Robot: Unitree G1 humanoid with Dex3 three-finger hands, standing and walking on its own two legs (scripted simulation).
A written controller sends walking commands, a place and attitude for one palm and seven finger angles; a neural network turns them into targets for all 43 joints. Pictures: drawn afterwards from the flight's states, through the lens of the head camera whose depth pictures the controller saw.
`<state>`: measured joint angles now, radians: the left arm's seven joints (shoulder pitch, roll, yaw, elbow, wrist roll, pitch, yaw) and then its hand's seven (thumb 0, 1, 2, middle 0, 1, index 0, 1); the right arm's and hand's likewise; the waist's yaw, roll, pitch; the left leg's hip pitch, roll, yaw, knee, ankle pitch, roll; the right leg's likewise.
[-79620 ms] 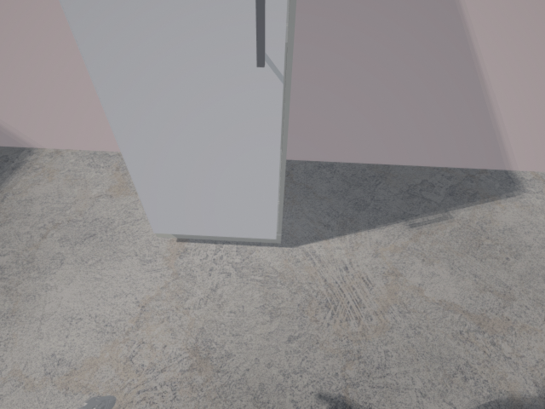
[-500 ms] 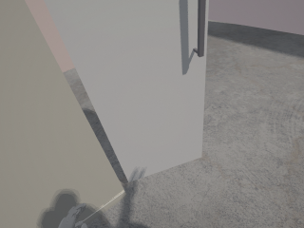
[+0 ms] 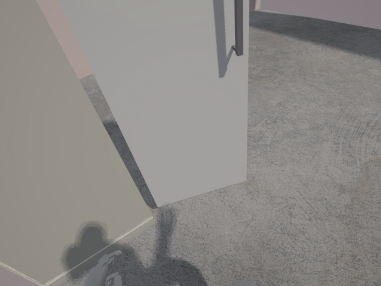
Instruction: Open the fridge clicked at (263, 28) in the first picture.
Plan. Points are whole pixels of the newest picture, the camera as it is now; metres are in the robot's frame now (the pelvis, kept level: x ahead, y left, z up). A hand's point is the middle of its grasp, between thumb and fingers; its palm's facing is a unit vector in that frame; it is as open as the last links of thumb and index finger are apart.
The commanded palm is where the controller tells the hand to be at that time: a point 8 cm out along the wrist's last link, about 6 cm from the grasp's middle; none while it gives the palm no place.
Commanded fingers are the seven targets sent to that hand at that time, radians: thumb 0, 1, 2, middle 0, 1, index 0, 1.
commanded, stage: stop stepping back and stand still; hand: right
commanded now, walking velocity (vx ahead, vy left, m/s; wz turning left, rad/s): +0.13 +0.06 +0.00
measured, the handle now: (235, 3) +0.79 -0.15 +0.29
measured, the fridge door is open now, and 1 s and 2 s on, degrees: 109 109 109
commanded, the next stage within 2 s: let the arm hang, fingers relaxed in 0.46 s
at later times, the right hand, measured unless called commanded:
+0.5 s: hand out of the picture +0.20 -0.32 +0.16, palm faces +0.39 +0.79 -0.47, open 7.4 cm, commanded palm +0.14 -0.34 +0.21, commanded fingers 0.00 -0.90 -0.90 0.20 0.30 0.20 0.30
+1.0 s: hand out of the picture +0.08 -0.22 -0.15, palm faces +0.07 +0.98 -0.18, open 7.0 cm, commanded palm none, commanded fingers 0.00 -0.90 -0.90 0.20 0.30 0.20 0.30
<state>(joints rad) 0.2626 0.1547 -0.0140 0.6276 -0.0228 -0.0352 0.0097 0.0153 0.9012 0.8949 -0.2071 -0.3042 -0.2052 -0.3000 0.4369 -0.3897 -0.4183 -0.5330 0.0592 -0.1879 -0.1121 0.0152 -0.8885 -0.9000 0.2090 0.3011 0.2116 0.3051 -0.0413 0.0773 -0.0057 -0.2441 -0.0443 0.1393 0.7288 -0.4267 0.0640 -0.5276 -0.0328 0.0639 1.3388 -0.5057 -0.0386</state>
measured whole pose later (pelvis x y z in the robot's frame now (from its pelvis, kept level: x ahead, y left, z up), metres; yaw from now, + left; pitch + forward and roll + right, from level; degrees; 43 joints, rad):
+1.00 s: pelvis +0.04 -0.03 +0.03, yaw -5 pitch +1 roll +1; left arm 0.32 0.18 0.00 0.88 0.03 0.03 0.00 0.01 0.91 0.90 -0.20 -0.30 -0.20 -0.30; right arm 0.26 -0.22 -0.01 0.85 -0.01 0.04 -0.01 -0.04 -0.96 -0.90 0.21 0.30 0.21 0.30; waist 0.02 0.04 0.06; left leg -0.32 -0.01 -0.02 0.56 -0.26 -0.01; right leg -0.31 0.02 0.07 0.62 -0.33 -0.02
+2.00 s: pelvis +0.09 -0.05 +0.04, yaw -4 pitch -1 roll +0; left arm 0.32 0.13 -0.01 1.10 0.01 -0.01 0.04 0.00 0.91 0.90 -0.20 -0.30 -0.20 -0.30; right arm 0.26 -0.17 -0.01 1.10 0.00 0.01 -0.04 0.01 -0.91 -0.90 0.20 0.30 0.20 0.30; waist 0.01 0.00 0.05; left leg -0.15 0.02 -0.07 0.44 -0.28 -0.04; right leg -0.09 0.05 0.02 0.43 -0.32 -0.05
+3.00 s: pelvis +0.08 -0.04 +0.04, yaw -3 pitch -1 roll +0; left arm 0.32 0.13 0.00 1.11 0.01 -0.02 0.04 0.00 0.91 0.90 -0.20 -0.30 -0.20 -0.30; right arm 0.27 -0.15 -0.01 1.12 0.00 0.00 -0.04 0.01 -0.91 -0.90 0.20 0.30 0.20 0.30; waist 0.01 0.00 0.05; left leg -0.17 0.01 -0.07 0.44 -0.26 -0.03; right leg -0.11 0.03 0.01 0.42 -0.30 -0.03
